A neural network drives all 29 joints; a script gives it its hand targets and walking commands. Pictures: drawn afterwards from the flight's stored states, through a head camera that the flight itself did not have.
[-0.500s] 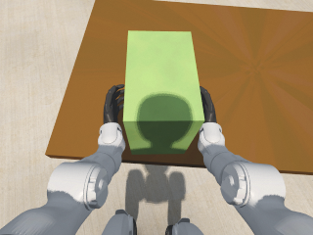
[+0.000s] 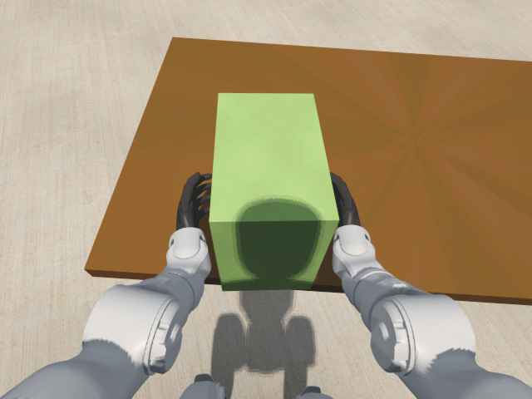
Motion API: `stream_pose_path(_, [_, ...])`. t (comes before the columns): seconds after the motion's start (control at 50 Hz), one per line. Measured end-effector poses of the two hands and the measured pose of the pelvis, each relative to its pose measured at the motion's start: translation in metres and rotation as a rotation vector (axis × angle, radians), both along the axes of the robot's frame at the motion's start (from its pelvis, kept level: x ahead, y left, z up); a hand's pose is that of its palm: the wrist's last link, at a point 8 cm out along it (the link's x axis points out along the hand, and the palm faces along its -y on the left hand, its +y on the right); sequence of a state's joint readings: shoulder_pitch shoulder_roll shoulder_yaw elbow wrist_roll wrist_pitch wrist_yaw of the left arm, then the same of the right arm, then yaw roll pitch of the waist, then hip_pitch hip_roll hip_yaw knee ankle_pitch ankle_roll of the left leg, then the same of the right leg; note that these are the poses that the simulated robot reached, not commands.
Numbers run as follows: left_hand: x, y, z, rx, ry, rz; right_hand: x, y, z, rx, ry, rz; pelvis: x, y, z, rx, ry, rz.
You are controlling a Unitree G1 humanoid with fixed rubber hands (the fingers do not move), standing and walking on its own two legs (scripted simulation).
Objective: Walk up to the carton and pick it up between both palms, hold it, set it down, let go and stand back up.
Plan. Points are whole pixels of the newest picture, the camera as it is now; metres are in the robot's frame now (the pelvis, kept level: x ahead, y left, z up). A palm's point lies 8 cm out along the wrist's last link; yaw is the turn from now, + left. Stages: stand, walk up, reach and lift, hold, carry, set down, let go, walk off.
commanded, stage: reach and lift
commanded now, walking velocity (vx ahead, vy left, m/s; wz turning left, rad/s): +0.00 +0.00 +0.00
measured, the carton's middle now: (266, 195) +0.46 +0.00 -0.01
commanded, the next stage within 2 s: none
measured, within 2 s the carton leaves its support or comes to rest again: neither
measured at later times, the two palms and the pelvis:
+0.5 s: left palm (170, 182) +0.38 +0.13 +0.12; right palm (365, 179) +0.39 -0.12 +0.13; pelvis -0.02 -0.02 +0.02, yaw +4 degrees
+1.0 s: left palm (165, 155) +0.39 +0.13 +0.16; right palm (371, 175) +0.38 -0.12 +0.15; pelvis -0.01 +0.00 +0.07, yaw +2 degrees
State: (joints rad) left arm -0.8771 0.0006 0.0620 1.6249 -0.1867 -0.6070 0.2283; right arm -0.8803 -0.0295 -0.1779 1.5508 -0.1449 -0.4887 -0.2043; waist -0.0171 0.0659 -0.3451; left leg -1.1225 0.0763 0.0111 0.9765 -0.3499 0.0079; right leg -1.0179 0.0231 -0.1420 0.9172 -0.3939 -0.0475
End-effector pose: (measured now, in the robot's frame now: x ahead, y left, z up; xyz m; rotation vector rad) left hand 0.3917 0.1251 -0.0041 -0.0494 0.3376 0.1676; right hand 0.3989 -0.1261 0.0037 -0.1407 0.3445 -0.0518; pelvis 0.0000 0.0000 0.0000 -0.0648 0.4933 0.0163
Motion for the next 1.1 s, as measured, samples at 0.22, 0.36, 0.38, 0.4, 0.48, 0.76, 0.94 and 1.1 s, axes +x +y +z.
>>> stream_pose_path(0.22, [-0.011,-0.004,0.028,0.016,0.015,-0.01,-0.012,-0.004,0.029,-0.029,0.016,0.002,-0.011,-0.008,0.001,0.012,-0.074,0.027])
stream_pose_path(0.36, [-0.008,-0.001,0.073,0.008,-0.066,0.0,-0.008,-0.001,0.074,-0.019,-0.063,0.002,-0.018,-0.014,0.007,0.023,-0.138,0.047])
stream_pose_path(0.38, [-0.007,0.0,0.08,0.007,-0.078,0.001,-0.008,0.0,0.081,-0.015,-0.075,0.002,-0.018,-0.015,0.009,0.024,-0.149,0.05])
stream_pose_path(0.4, [-0.007,0.001,0.087,0.006,-0.09,0.003,-0.007,0.001,0.089,-0.012,-0.085,0.002,-0.019,-0.016,0.011,0.026,-0.16,0.053])
stream_pose_path(0.48, [-0.008,0.005,0.115,0.002,-0.124,0.007,-0.008,0.005,0.117,0.008,-0.118,-0.002,-0.02,-0.018,0.02,0.034,-0.208,0.064])
stream_pose_path(0.76, [-0.01,0.008,0.159,0.018,-0.106,-0.033,-0.02,0.008,0.153,0.087,-0.095,-0.068,-0.019,-0.012,0.057,0.051,-0.364,0.063])
stream_pose_path(0.94, [-0.001,0.005,0.161,0.043,-0.097,-0.059,-0.02,0.005,0.141,0.115,-0.085,-0.095,-0.014,-0.001,0.065,0.047,-0.37,0.026])
stream_pose_path(1.1, [0.005,0.009,0.173,0.06,-0.11,-0.051,-0.008,0.009,0.155,0.155,-0.094,-0.086,0.001,0.005,0.069,0.039,-0.374,0.021])
